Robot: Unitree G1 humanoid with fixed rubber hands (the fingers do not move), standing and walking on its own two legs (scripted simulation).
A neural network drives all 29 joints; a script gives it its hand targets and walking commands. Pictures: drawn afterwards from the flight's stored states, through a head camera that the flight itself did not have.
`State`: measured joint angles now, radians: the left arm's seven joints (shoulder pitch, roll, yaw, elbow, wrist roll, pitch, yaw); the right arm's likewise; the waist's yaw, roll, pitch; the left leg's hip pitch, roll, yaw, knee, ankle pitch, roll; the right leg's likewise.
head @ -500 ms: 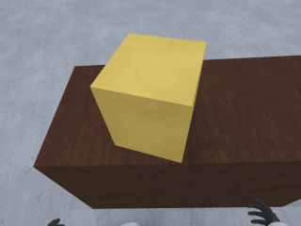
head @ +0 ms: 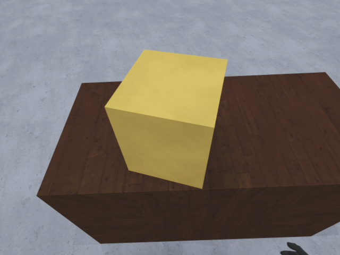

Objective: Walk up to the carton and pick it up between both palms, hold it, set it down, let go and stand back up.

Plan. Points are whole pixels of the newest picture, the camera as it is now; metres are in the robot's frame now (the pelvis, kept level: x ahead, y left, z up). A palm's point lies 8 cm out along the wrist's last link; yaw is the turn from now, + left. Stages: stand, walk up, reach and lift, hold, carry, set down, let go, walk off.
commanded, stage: walk up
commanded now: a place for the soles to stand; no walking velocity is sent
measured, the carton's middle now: (173, 120) +0.47 +0.01 +0.02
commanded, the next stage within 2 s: reach and lift in 0.96 s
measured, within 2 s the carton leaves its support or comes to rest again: neither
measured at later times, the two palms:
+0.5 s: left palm out of the picture +0.06 +0.32 -0.11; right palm out of the picture +0.07 -0.29 -0.12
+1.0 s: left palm out of the picture +0.05 +0.31 -0.12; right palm out of the picture +0.06 -0.30 -0.13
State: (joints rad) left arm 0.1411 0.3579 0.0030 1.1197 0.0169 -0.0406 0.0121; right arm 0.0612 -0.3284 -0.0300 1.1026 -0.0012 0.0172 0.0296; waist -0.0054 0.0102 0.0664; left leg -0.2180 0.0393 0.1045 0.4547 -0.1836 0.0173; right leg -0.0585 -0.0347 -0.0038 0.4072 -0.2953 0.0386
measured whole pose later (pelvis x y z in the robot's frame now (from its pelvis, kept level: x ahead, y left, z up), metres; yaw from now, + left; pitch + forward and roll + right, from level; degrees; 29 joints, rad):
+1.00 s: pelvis -0.02 +0.00 -0.01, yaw -2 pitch -3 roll +0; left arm 0.18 0.38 0.03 1.00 0.02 0.00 0.02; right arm 0.07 -0.35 -0.07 1.01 -0.02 0.05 0.05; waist -0.01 0.03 0.10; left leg -0.31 0.06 0.13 0.58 -0.22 0.01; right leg -0.19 -0.03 0.03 0.58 -0.34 0.03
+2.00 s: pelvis -0.03 +0.02 +0.00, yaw -3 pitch -6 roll +0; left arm 0.21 0.45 0.08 0.25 -0.13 0.36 -0.10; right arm 0.31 -0.08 -0.08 0.26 0.05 0.14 -0.14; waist 0.03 -0.04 0.16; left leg -0.20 0.04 0.15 0.48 -0.18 0.04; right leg -0.09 -0.05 0.03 0.46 -0.28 0.06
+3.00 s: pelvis +0.01 +0.01 +0.00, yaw -2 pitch -7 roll -1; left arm 0.39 0.62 0.06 0.00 -0.34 -0.04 -0.22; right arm 0.59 0.08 0.12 -0.15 0.17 -0.06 -0.38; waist 0.08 -0.07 0.16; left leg -0.15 0.05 0.11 0.52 -0.25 0.02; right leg 0.03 -0.03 0.01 0.40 -0.30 0.05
